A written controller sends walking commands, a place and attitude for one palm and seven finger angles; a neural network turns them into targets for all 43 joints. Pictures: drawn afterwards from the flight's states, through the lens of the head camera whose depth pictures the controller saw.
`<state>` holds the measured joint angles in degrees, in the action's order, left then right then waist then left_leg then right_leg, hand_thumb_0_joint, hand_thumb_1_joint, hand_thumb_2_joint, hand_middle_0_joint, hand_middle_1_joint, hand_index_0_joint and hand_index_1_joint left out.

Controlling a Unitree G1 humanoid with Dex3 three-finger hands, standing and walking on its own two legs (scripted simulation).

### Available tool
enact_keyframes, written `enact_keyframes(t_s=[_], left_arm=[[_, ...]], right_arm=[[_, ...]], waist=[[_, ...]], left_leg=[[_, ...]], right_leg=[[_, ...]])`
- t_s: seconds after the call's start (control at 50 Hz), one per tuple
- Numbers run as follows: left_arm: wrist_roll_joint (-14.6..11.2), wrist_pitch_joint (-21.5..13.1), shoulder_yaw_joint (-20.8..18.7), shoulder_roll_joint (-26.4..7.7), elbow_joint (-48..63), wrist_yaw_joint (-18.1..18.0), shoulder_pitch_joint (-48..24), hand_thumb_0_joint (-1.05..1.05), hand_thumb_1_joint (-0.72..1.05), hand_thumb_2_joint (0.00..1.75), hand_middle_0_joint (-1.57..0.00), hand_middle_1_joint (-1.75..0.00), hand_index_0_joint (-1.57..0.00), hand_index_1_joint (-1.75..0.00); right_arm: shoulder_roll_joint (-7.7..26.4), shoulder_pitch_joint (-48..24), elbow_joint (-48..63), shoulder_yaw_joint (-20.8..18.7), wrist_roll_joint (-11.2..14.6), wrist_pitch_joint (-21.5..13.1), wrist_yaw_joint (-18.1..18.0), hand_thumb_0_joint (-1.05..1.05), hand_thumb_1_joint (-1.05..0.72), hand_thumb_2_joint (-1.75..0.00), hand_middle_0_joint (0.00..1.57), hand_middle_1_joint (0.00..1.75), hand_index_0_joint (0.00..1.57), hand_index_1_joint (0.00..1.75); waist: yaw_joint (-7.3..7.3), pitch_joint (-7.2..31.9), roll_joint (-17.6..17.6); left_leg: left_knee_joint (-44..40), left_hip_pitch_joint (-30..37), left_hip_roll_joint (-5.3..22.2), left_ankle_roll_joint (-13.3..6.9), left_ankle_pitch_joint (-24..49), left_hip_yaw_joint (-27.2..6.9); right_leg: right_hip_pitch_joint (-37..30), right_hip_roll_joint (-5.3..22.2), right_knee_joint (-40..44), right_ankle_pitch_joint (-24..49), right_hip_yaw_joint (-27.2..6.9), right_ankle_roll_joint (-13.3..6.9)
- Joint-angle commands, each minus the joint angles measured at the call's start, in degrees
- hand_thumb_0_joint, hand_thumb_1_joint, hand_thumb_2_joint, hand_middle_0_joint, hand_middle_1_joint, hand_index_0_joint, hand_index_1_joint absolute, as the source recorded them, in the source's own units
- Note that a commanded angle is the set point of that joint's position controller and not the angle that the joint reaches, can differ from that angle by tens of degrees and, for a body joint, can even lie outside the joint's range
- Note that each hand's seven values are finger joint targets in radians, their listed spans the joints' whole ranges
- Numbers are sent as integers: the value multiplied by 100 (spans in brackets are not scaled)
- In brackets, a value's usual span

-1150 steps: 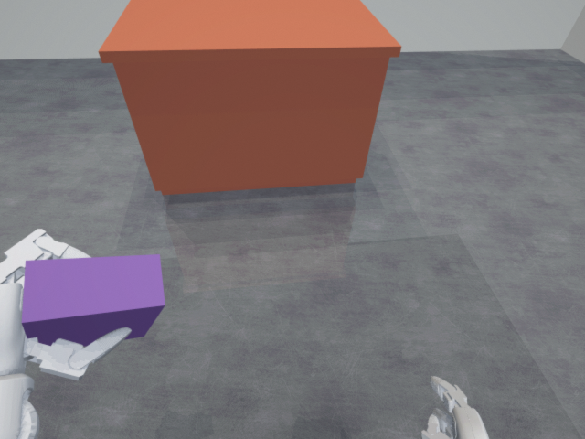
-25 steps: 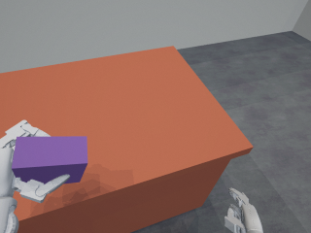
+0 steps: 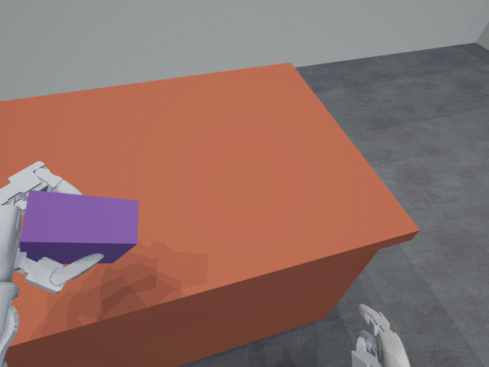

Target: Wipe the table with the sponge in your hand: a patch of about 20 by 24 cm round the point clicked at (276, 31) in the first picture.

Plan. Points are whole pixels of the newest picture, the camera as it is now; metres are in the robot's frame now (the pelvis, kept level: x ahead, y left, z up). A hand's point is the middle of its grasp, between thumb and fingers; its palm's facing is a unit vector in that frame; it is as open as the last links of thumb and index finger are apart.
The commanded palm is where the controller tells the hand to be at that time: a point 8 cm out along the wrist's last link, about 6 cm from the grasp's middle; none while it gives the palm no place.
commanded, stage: look again from close up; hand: left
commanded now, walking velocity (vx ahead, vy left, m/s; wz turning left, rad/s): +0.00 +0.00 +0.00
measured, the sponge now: (93, 233) +0.24 +0.23 +0.14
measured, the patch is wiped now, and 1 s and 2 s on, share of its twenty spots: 0.00 0.00 0.00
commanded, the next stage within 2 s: shuffle to correct the standing spot in 0.20 s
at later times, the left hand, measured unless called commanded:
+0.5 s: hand (71, 205) +0.26 +0.26 +0.17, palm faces +0.35 -0.85 -0.40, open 9.9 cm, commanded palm +0.19 +0.28 +0.17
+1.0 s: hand (123, 228) +0.24 +0.19 +0.15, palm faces +0.29 -0.88 -0.38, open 9.9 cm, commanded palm +0.18 +0.23 +0.17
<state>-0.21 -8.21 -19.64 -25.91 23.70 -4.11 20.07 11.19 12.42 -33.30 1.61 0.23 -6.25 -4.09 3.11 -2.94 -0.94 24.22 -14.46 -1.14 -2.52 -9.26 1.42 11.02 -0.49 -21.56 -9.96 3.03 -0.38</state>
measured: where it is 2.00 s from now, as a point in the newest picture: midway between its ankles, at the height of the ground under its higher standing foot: outside the picture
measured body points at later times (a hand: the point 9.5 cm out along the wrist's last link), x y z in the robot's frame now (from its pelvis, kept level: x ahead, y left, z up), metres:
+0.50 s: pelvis +0.02 +0.01 +0.00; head +0.07 +0.04 +0.44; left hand +0.24 +0.30 +0.19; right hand +0.20 -0.21 -0.07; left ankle +0.04 +0.09 -0.74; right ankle +0.02 -0.11 -0.74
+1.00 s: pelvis +0.01 -0.05 -0.01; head +0.04 -0.03 +0.44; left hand +0.22 +0.23 +0.17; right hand +0.18 -0.29 -0.08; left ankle +0.04 +0.09 -0.74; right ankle +0.02 -0.12 -0.74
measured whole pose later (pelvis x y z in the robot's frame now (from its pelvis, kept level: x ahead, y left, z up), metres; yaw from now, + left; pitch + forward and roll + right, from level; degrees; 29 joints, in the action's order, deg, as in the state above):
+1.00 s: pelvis +0.01 -0.05 -0.01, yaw -3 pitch +1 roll -1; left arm -4.9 -9.5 -21.2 -22.3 29.1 -4.0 24.6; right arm 12.5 11.9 -31.6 -0.9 0.9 -6.4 -2.3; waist 1.0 -3.4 0.9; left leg 31.4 -18.0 4.4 1.2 -14.0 1.4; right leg 14.2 -5.8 -26.0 -12.7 2.7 -4.6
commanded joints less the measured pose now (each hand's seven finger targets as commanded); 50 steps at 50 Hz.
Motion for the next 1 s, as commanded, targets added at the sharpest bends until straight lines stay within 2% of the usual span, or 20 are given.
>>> enact_keyframes(t_s=[0.0, 0.02, 0.08, 0.14, 0.16, 0.18, 0.2, 0.26, 0.28, 0.34, 0.4, 0.48, 0.5, 0.54, 0.58, 0.72, 0.78, 0.8, 0.86, 0.98], left_arm=[[-244, -724, -637, -550, 166, 15, -1485, 0, 10, 130, -120, -160, -120, -160], [-321, -817, -540, -515, 524, 17, -965, 0, 10, 130, -120, -160, -120, -160], [-307, -874, -182, -137, 984, -58, 69, 0, 10, 130, -120, -160, -120, -160], [-261, -959, -649, -649, 1125, -124, -39, 0, 10, 130, -120, -160, -120, -160], [-266, -1007, -790, -751, 1168, -136, -116, 0, 10, 130, -120, -160, -120, -160], [-237, -1045, -1147, -1092, 1452, -202, -342, 0, 10, 130, -120, -160, -120, -160], [-272, -1090, -1049, -898, 1319, -179, -308, 0, 10, 130, -120, -160, -120, -160], [-322, -1169, -1149, -955, 1630, -170, -355, 0, 10, 130, -120, -160, -120, -160], [-296, -1155, -1265, -1071, 1791, -206, -373, 0, 10, 130, -120, -160, -120, -160], [-347, -1160, -1002, -819, 2086, -152, -338, 0, 10, 130, -120, -160, -120, -160], [-336, -1008, -726, -460, 1762, -122, -62, 0, 10, 130, -120, -160, -120, -160], [-268, -833, -811, -511, 1597, -112, -16, 0, 10, 130, -120, -160, -120, -160], [-291, -818, -609, -335, 1559, -65, -72, 0, 10, 130, -120, -160, -120, -160], [-289, -802, -767, -521, 1751, -54, -154, 0, 10, 130, -120, -160, -120, -160], [-295, -762, -978, -692, 1891, -96, -79, 0, 10, 130, -120, -160, -120, -160], [-470, -681, -949, -686, 2018, -74, -59, 0, 10, 130, -120, -160, -120, -160], [-476, -605, -966, -694, 1861, -106, -13, 0, 10, 130, -120, -160, -120, -160], [-503, -598, -746, -496, 1757, -66, -20, 0, 10, 130, -120, -160, -120, -160], [-521, -553, -827, -627, 1698, -69, -29, 0, 10, 130, -120, -160, -120, -160], [-534, -520, -935, -772, 1921, -163, 19, 0, 10, 130, -120, -160, -120, -160]], right_arm=[[746, -278, 904, -415, 111, -518, 171, 0, -90, -90, 20, 30, 20, 30], [750, -412, 909, -379, 130, -567, 268, 0, -90, -90, 20, 30, 20, 30], [691, -726, 952, -316, 166, -657, 409, 0, -90, -90, 20, 30, 20, 30], [779, -599, 945, -325, 93, -649, 328, 0, -90, -90, 20, 30, 20, 30], [773, -571, 957, -318, 78, -662, 291, 0, -90, -90, 20, 30, 20, 30], [785, -723, 922, -298, 78, -643, 249, 0, -90, -90, 20, 30, 20, 30], [760, -646, 933, -298, 51, -628, 209, 0, -90, -90, 20, 30, 20, 30], [727, -538, 972, -324, 58, -684, 163, 0, -90, -90, 20, 30, 20, 30], [701, -653, 956, -295, 62, -706, 156, 0, -90, -90, 20, 30, 20, 30], [734, -453, 950, -355, 33, -755, 190, 0, -90, -90, 20, 30, 20, 30], [738, -386, 873, -377, 1, -719, 276, 0, -90, -90, 20, 30, 20, 30], [714, -434, 935, -432, 39, -615, 382, 0, -90, -90, 20, 30, 20, 30], [736, -326, 937, -431, -11, -545, 397, 0, -90, -90, 20, 30, 20, 30], [752, -352, 1033, -491, 20, -493, 405, 0, -90, -90, 20, 30, 20, 30], [698, -530, 1097, -434, 59, -452, 401, 0, -90, -90, 20, 30, 20, 30], [712, -497, 1163, -479, 28, -396, 265, 0, -90, -90, 20, 30, 20, 30], [690, -620, 1141, -443, 64, -402, 214, 0, -90, -90, 20, 30, 20, 30], [707, -519, 1104, -435, 16, -376, 204, 0, -90, -90, 20, 30, 20, 30], [741, -483, 1118, -507, 54, -372, 167, 0, -90, -90, 20, 30, 20, 30], [729, -601, 1089, -484, 107, -371, 133, 0, -90, -90, 20, 30, 20, 30]], waist=[[-92, 1383, -776], [-67, 1106, -820], [-8, 635, -86], [-43, 527, 411], [-67, 505, 414], [-76, 586, 15], [-100, 615, -135], [-108, 943, -527], [-100, 1089, -596], [-117, 1347, -679], [-133, 1305, -665], [-141, 1099, -574], [-194, 1083, -597], [-184, 1074, -558], [-157, 1107, -599], [-207, 1167, -475], [-204, 971, -374], [-232, 989, -327], [-226, 898, 2], [-261, 760, -36]], left_leg=[[-153, 614, 487, 175, 93, -276], [-271, 396, 481, 149, -168, -364], [-419, 150, 466, 113, -858, -368], [-417, -36, 416, 120, -1060, -410], [-387, -3, 419, 118, -963, -440], [-487, 108, 446, 134, -876, -473], [-548, 1, 498, 79, -875, -554], [-375, 164, 524, 72, -149, -563], [-346, 385, 540, 109, 183, -540], [-172, 900, 751, 189, 1759, -621], [-147, 1053, 1012, 278, 2564, -619], [-127, 1095, 1271, 323, 2895, -642], [-162, 920, 1287, 285, 2703, -703], [-83, 825, 1362, 249, 2490, -693], [-44, 808, 1262, 256, 2205, -610], [95, 378, 1014, 134, 671, -467], [77, 352, 941, 144, 201, -401], [131, 246, 889, 112, -64, -355], [351, 213, 770, 127, -481, -259], [624, 393, 578, 128, -664, -152]], right_leg=[[-70, 530, 129, 169, -952, -246], [-164, 554, 160, 36, -993, -172], [72, 455, 404, -678, -899, -109], [182, 411, 597, -1051, -874, -87], [245, 426, 605, -1035, -879, -99], [228, 362, 475, -904, -800, -102], [52, 352, 375, -672, -699, -90], [-374, 380, 70, 288, -699, -115], [-385, 369, -26, 514, -629, -106], [-372, 272, -267, 1037, -420, -55], [-125, 182, -467, 651, -219, 12], [136, 138, -591, 162, -133, 45], [95, 125, -536, 23, -116, 46], [-18, 177, -486, 159, -151, 28], [-49, 154, -371, 397, -141, 21], [-203, 253, -158, 856, -565, -50], [60, 285, -28, 628, -648, -71], [57, 282, 40, 502, -675, -66], [255, 428, 196, 239, -920, -106], [784, 573, 503, -404, -1132, -230]])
